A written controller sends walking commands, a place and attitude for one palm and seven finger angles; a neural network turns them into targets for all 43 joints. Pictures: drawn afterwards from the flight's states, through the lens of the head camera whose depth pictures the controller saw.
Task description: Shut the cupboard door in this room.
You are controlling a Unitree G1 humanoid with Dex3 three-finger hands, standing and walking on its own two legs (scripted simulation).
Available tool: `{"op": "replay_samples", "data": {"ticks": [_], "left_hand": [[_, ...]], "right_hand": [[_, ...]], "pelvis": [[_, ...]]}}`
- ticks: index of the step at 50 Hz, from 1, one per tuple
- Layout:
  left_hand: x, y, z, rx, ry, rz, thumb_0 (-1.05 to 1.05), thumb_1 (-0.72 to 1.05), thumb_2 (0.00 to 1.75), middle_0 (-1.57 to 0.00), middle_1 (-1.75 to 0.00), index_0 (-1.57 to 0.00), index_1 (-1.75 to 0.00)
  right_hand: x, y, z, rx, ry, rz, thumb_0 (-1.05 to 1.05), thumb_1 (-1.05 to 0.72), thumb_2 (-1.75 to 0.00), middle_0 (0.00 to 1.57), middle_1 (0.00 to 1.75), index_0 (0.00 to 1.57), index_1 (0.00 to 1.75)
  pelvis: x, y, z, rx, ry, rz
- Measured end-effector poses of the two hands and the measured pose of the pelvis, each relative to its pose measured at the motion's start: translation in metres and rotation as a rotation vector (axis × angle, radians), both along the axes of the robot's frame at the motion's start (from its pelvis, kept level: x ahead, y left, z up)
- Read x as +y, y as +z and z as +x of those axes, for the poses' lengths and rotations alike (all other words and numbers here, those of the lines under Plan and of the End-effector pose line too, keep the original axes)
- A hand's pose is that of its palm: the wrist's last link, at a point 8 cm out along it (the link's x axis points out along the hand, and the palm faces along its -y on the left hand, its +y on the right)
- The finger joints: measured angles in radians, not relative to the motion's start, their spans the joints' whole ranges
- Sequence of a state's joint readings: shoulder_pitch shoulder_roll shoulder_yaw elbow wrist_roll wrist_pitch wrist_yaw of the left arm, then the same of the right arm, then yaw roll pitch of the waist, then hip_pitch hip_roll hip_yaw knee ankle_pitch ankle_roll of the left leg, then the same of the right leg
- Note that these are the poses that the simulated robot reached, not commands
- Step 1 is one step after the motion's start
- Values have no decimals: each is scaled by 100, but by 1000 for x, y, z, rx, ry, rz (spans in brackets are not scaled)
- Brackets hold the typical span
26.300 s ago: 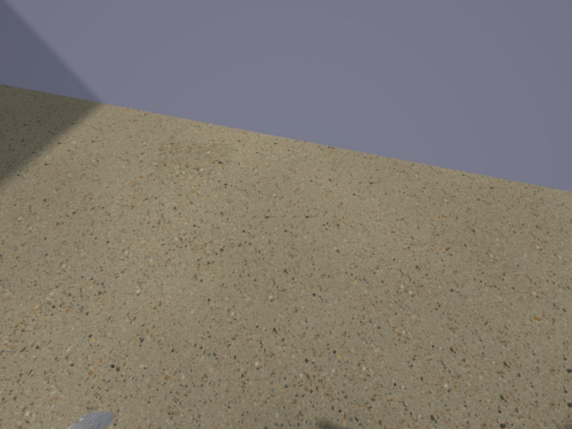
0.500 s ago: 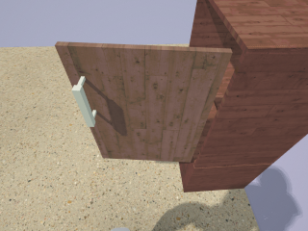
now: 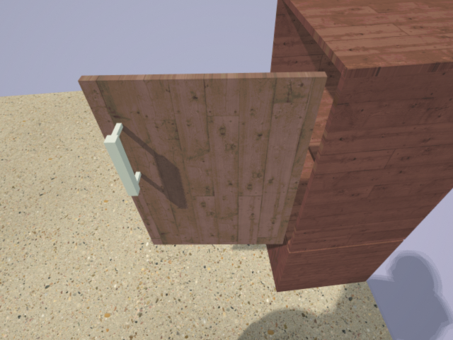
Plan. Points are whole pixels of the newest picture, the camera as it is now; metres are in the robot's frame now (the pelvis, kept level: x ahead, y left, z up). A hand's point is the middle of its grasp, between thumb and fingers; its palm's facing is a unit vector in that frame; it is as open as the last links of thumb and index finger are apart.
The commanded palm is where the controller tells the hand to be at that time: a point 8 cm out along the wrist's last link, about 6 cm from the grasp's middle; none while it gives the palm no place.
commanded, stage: come to a stop and stand still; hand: left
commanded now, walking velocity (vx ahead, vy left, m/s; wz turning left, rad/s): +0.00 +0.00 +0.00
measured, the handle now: (126, 161) +0.44 +0.23 +0.07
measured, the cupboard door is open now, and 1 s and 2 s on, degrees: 84 84 84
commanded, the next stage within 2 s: look again from close up in 0.86 s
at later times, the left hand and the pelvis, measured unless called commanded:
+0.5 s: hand out of the picture +0.06 +0.19 -0.17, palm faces -0.02 -0.98 -0.19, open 7.3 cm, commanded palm none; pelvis +0.03 +0.01 +0.01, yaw -1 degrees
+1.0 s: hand out of the picture +0.05 +0.21 -0.16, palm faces -0.01 -0.98 -0.20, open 7.3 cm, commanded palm none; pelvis +0.05 +0.02 +0.01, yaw -2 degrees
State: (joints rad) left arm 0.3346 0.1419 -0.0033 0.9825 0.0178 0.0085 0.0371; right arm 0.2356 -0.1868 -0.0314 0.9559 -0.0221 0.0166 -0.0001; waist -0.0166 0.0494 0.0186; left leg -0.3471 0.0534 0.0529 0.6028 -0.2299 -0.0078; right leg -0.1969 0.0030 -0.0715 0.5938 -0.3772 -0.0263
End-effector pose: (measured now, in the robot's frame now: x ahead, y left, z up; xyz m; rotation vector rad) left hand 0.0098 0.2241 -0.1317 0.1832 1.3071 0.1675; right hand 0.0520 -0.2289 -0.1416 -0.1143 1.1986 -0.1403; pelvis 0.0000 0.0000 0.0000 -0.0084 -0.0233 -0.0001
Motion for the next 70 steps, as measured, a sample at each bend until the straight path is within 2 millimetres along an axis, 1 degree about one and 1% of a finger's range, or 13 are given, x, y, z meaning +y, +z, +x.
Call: {"op": "replay_samples", "data": {"ticks": [8,11,13,16,19,34,38,41,45,49,60,70], "left_hand": [[5,3,34,-51,-35,-5,1,91,90,-20,-30,-20,-30],[7,3,42,-51,-43,-8,0,91,90,-20,-30,-20,-30],[8,2,46,-45,-46,-11,0,91,90,-20,-30,-20,-30],[9,0,49,-30,-48,-17,0,91,90,-20,-30,-20,-30],[9,-2,49,-10,-46,-25,0,91,90,-20,-30,-20,-30],[17,-5,33,86,-20,-40,0,91,90,-20,-30,-20,-30],[22,-4,32,93,-14,-35,0,91,90,-20,-30,-20,-30],[24,-3,32,93,-12,-30,0,91,90,-20,-30,-20,-30],[27,-2,34,89,-13,-26,0,91,90,-20,-30,-20,-30],[29,-2,36,84,-14,-25,0,91,90,-20,-30,-20,-30],[31,-3,37,84,-23,-34,0,91,90,-20,-30,-20,-30],[30,-4,31,98,-24,-44,0,91,90,-20,-30,-20,-30]], "right_hand": [[2,2,-39,134,-7,-5,0,-92,-89,20,30,20,30],[5,5,-46,174,-12,-5,0,-91,-89,20,30,20,30],[7,6,-48,190,-15,-6,0,-91,-89,20,30,20,30],[9,8,-45,201,-19,-10,0,-91,-89,20,30,20,30],[11,9,-37,197,-20,-15,0,-91,-89,20,30,20,30],[14,16,23,107,9,-49,0,-91,-89,20,30,20,30],[16,16,32,91,16,-49,0,-91,-89,20,30,20,30],[19,16,36,87,20,-47,0,-91,-89,20,30,20,30],[21,16,36,92,22,-42,0,-91,-89,20,30,20,30],[22,16,31,104,16,-43,0,-91,-89,20,30,20,30],[25,16,8,153,-3,-45,0,-91,-89,20,30,20,30],[30,16,-7,183,-17,-40,0,-91,-89,20,30,20,30]], "pelvis": [[-1,4,10,10,-9,12],[-1,6,15,13,-12,13],[0,7,18,13,-14,13],[1,8,22,14,-17,13],[3,9,26,14,-20,13],[15,12,43,20,-30,17],[17,12,46,19,-31,18],[18,12,47,18,-31,19],[20,13,47,18,-30,19],[21,13,48,17,-30,19],[25,14,45,15,-32,19],[28,15,43,15,-34,18]]}}
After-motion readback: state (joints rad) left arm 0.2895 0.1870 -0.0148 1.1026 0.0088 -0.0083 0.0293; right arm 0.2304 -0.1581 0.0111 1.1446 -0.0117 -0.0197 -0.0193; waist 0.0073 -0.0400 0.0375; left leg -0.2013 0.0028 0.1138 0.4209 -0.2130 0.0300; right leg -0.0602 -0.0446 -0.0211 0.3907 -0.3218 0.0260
